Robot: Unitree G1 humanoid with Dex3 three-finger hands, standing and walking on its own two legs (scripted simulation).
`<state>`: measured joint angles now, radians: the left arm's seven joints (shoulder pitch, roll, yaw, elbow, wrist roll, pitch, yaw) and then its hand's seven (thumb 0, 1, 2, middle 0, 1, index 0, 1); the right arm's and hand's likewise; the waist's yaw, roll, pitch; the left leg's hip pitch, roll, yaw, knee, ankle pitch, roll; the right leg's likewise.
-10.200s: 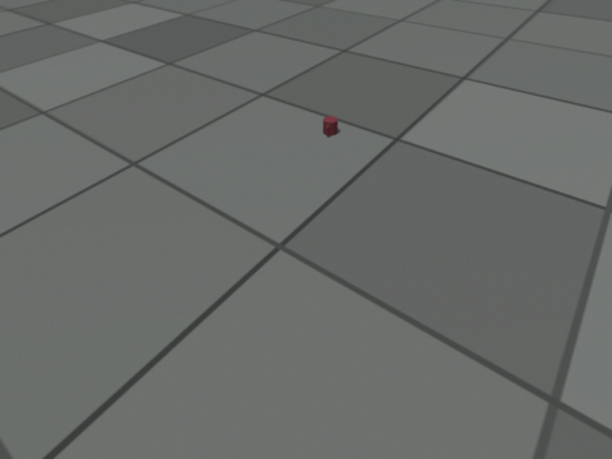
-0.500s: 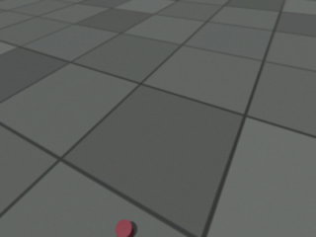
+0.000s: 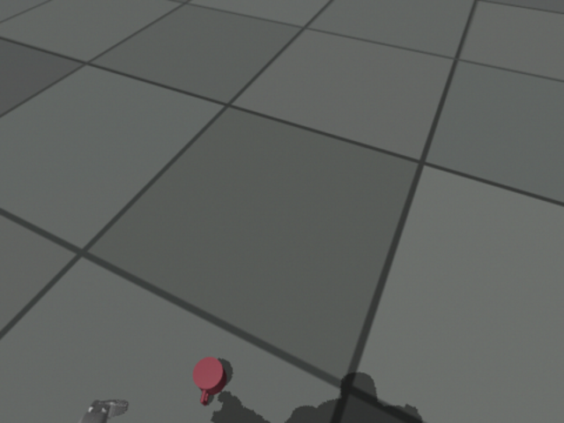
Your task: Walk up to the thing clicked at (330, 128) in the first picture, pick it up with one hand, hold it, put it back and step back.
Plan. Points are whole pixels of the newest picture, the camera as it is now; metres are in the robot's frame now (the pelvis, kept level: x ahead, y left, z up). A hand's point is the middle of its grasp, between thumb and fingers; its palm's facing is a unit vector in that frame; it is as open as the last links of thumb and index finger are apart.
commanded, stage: rise first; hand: left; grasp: from above
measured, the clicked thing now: (208, 381) +0.37 +0.25 -0.71
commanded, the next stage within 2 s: none
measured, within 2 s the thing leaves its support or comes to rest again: neither
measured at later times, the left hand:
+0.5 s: hand out of the picture +0.13 +0.27 -0.22, palm faces -0.17 -0.86 -0.48, open 14.1 cm
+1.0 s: hand out of the picture +0.21 +0.30 -0.40, palm faces -0.42 -0.50 -0.75, open 14.1 cm
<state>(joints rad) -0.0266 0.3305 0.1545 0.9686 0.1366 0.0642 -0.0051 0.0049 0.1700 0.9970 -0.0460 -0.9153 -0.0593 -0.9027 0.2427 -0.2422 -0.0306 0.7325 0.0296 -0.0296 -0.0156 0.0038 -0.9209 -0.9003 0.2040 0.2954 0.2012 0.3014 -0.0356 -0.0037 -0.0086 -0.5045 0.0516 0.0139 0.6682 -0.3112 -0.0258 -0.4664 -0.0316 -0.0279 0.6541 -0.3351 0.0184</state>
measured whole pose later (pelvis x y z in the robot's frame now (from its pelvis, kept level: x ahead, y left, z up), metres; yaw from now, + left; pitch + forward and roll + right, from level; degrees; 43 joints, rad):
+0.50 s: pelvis -0.01 +0.01 -0.08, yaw +0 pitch +20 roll -2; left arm 0.22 0.32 0.15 0.50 0.28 0.18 0.02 0.00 -0.51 0.99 -0.05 -1.06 -0.05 -1.07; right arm 0.17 -0.23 -0.04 0.57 0.00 -0.13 -0.01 0.01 -0.87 -0.89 0.20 0.30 0.20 0.30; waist -0.03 0.01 -0.12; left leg -1.02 0.06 -0.02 1.21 -0.54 -0.02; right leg -0.95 -0.03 -0.03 1.17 -0.56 0.03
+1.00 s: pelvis -0.06 +0.01 -0.25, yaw -2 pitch +33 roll -3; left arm -0.18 0.47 0.15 0.70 0.68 -0.09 0.11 0.00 -0.51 1.01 -0.05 -1.07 -0.05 -1.07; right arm 0.04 -0.29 -0.07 0.65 -0.01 -0.19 0.04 0.01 -0.85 -0.88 0.21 0.30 0.20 0.30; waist -0.02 0.01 -0.17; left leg -1.77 0.06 -0.06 1.85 -0.67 -0.02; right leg -1.71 -0.03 -0.02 1.83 -0.71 0.03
